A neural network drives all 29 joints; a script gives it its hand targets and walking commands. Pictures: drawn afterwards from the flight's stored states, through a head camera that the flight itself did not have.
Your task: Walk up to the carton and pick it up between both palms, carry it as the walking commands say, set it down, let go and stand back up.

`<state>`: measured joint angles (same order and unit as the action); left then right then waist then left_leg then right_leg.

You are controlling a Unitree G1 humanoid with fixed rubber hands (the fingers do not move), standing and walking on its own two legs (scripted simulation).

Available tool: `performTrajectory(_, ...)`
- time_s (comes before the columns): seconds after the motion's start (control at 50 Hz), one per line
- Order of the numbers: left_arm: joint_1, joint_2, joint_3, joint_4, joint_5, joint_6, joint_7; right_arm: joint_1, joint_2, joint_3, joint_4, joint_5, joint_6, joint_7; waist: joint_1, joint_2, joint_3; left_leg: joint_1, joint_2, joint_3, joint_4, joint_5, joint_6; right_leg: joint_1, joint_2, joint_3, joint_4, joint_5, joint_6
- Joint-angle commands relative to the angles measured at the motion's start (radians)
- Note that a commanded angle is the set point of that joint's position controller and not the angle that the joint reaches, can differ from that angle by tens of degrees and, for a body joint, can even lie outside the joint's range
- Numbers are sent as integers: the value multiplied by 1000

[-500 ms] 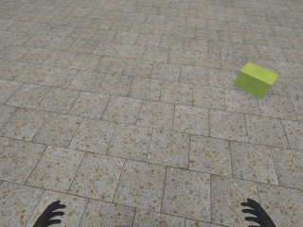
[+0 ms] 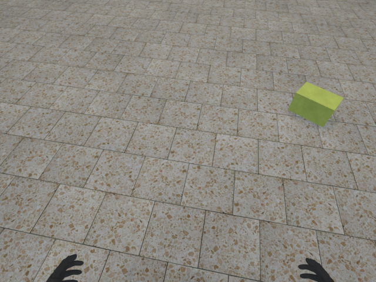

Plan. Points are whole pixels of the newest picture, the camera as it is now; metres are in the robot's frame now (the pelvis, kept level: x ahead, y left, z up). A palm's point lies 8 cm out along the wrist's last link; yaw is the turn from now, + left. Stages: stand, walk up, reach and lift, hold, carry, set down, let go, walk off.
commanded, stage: stand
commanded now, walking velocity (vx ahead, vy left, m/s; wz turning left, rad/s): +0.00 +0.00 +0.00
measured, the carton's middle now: (314, 104) +1.42 -0.98 -0.68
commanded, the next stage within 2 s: walk up in 1.82 s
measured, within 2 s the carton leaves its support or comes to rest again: neither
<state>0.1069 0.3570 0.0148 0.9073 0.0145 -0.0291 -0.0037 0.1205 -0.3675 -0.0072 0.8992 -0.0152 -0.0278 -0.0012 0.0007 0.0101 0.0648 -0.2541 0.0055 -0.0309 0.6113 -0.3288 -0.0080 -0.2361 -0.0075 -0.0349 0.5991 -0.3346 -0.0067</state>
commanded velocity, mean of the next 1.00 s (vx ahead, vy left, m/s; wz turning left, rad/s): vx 0.00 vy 0.00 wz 0.00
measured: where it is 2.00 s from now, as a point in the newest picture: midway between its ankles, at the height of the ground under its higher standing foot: outside the picture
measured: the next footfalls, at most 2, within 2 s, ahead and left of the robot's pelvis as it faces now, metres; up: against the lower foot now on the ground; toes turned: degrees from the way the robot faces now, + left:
none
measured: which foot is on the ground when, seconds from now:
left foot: down 0.00-1.00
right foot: down 0.00-1.00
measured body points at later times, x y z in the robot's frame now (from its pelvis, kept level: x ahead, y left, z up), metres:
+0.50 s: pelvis +0.00 +0.00 +0.02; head +0.01 -0.01 +0.47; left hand +0.11 +0.30 -0.10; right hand +0.11 -0.30 -0.11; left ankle +0.00 +0.13 -0.73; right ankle -0.01 -0.12 -0.73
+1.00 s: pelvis -0.01 +0.00 +0.02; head +0.00 -0.01 +0.47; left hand +0.09 +0.30 -0.10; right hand +0.10 -0.31 -0.11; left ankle +0.00 +0.13 -0.73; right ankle -0.01 -0.12 -0.73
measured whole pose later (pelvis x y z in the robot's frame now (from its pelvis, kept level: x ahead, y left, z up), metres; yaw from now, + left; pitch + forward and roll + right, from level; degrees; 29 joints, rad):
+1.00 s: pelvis -0.01 +0.00 +0.02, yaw +0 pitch -2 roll +0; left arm 0.09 0.36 0.01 1.06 0.01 -0.02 0.00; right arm 0.09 -0.36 0.00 1.06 -0.01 -0.02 0.00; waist 0.00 0.01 0.06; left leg -0.13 0.01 -0.03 0.36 -0.19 -0.02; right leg -0.12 0.00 -0.04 0.36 -0.20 -0.01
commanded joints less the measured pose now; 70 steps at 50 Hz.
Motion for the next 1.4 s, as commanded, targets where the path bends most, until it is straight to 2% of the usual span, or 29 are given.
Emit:
performTrajectory(0.0, -51, 181, 42, -48, -2, -20, 5, -54, -184, -45, -45, 2, -20, -5, 4, 3, -98, 31, 86, -83, -131, 260, 63, 54, -96, 109, -144, 236, -47)
performTrajectory(0.08, -66, 191, 42, -21, -1, -17, 7, -50, -179, -41, -17, 4, -20, -5, 1, -22, -108, 58, 89, -83, -164, 277, 54, 79, -102, 105, -175, 260, -41)
performTrajectory(0.14, -77, 188, 40, 1, -4, -15, 7, -64, -177, -38, 1, 4, -17, -5, 1, 19, -110, 76, 93, -81, -188, 306, 49, 94, -104, 103, -191, 277, -37)
performTrajectory(0.16, -63, 188, 39, 12, -5, -15, 6, -60, -186, -39, 13, 3, -17, -6, 3, -4, -126, 86, 97, -82, -191, 320, 51, 110, -101, 99, -195, 287, -36)
performTrajectory(0.18, -71, 188, 37, 18, -3, -16, 8, -63, -180, -37, 18, 6, -15, -6, 1, 10, -111, 86, 97, -82, -204, 319, 49, 105, -102, 102, -201, 284, -36)
performTrajectory(0.22, -76, 188, 37, 28, -4, -15, 6, -76, -176, -35, 26, 3, -15, -6, 6, -3, -99, 86, 99, -81, -219, 320, 50, 111, -101, 97, -218, 283, -31)
performTrajectory(0.24, -75, 186, 37, 34, -3, -13, 6, -73, -179, -36, 31, 6, -16, -6, 3, 14, -104, 95, 99, -78, -223, 313, 46, 113, -106, 102, -224, 283, -31)
performTrajectory(0.3, -68, 187, 35, 51, -2, -13, 6, -68, -178, -34, 53, 6, -12, -7, 3, -9, -105, 121, 105, -86, -243, 319, 42, 119, -106, 98, -245, 283, -29)
performTrajectory(0.36, -74, 180, 32, 64, -1, -14, 5, -73, -186, -35, 65, 5, -13, -9, 0, 2, -101, 115, 103, -80, -254, 319, 41, 134, -110, 99, -258, 305, -26)
performTrajectory(0.4, -73, 185, 33, 72, -2, -16, 6, -77, -179, -32, 71, 6, -11, -8, 0, -14, -97, 130, 107, -84, -266, 314, 38, 125, -109, 97, -264, 285, -22)
performTrajectory(0.46, -74, 188, 34, 78, -3, -14, 6, -84, -181, -33, 81, 3, -9, -7, 5, 8, -92, 124, 106, -83, -273, 300, 36, 125, -113, 98, -276, 270, -25)
performTrajectory(0.48, -73, 194, 36, 81, -1, -13, 6, -80, -179, -35, 82, 5, -11, -6, 0, -13, -90, 126, 105, -83, -278, 300, 34, 128, -110, 99, -279, 269, -22)
performTrajectory(0.52, -66, 188, 35, 87, 0, -13, 9, -77, -191, -38, 89, 5, -8, -8, 3, -10, -86, 134, 108, -81, -275, 304, 36, 122, -112, 99, -287, 274, -23)
performTrajectory(0.54, -66, 192, 34, 85, -2, -13, 8, -82, -188, -37, 92, 5, -7, -8, 6, -1, -77, 123, 107, -81, -279, 298, 35, 121, -114, 103, -295, 264, -24)
performTrajectory(0.58, -65, 198, 38, 90, 0, -13, 10, -79, -184, -37, 91, 4, -7, -6, 0, -18, -87, 126, 106, -79, -287, 290, 35, 127, -113, 98, -287, 273, -21)
performTrajectory(0.6, -65, 187, 36, 88, -1, -12, 8, -87, -188, -38, 93, 5, -7, -8, 8, -4, -91, 129, 107, -78, -280, 288, 34, 128, -118, 104, -293, 269, -22)
performTrajectory(0.64, -62, 192, 36, 93, -2, -13, 9, -83, -185, -39, 96, 6, -5, -6, 1, -18, -91, 137, 106, -82, -285, 279, 34, 125, -115, 99, -300, 265, -23)
performTrajectory(0.74, -60, 190, 34, 95, -2, -10, 8, -83, -187, -35, 100, 4, -7, -5, 6, 8, -78, 123, 107, -80, -293, 270, 33, 126, -115, 101, -306, 251, -21)
performTrajectory(0.78, -61, 195, 36, 100, -2, -11, 9, -78, -179, -34, 102, 5, -6, -5, 1, -14, -84, 133, 110, -86, -298, 278, 33, 124, -116, 100, -303, 248, -23)
performTrajectory(0.88, -59, 196, 33, 100, -3, -13, 8, -80, -190, -36, 104, 5, -4, -6, 0, -6, -78, 127, 108, -81, -297, 263, 34, 117, -118, 108, -306, 242, -24)
performTrajectory(0.9, -52, 194, 31, 100, -5, -11, 8, -77, -183, -34, 105, 5, -3, -5, 3, 10, -84, 126, 108, -82, -298, 266, 33, 128, -118, 107, -313, 246, -25)
performTrajectory(1.0, -51, 197, 34, 100, -5, -10, 7, -70, -184, -33, 108, 4, -5, -5, 5, -20, -81, 130, 113, -89, -306, 267, 34, 124, -117, 104, -312, 242, -24)
performTrajectory(1.04, -57, 198, 32, 98, -5, -10, 8, -71, -185, -33, 104, 5, -5, -4, 5, -4, -87, 126, 110, -86, -302, 266, 33, 128, -119, 103, -312, 247, -23)
performTrajectory(1.16, -54, 197, 32, 104, -6, -8, 8, -64, -183, -32, 103, 6, -4, -5, 0, -10, -78, 130, 112, -85, -304, 292, 33, 126, -121, 103, -309, 264, -25)
performTrajectory(1.18, -44, 196, 32, 108, -7, -9, 7, -63, -193, -32, 109, 6, -5, -6, 5, 6, -82, 127, 112, -84, -305, 293, 32, 136, -121, 105, -313, 272, -23)
performTrajectory(1.24, -53, 198, 30, 102, -7, -9, 6, -69, -187, -29, 105, 7, -4, -5, 5, -19, -72, 126, 111, -89, -309, 284, 32, 128, -119, 102, -314, 265, -22)
performTrajectory(1.28, -55, 203, 34, 101, -5, -8, 7, -70, -191, -31, 105, 6, -4, -4, 3, 4, -88, 127, 112, -85, -310, 271, 32, 136, -121, 104, -315, 256, -23)
performTrajectory(1.38, -47, 202, 33, 106, -6, -7, 8, -67, -195, -32, 112, 6, -3, -5, 8, -19, -82, 132, 113, -85, -311, 281, 33, 136, -122, 103, -318, 266, -22)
